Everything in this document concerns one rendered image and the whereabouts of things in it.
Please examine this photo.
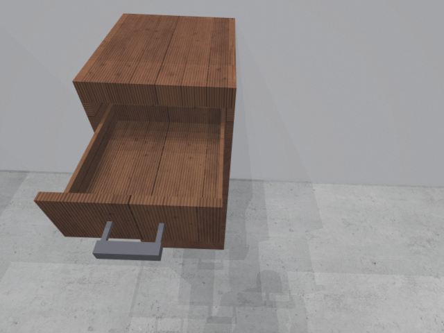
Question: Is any handle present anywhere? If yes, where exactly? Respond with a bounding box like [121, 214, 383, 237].
[92, 221, 165, 261]

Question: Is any drawer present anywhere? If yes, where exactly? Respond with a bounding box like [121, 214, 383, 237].
[34, 103, 225, 242]

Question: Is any cabinet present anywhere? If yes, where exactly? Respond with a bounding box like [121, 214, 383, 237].
[72, 13, 237, 250]

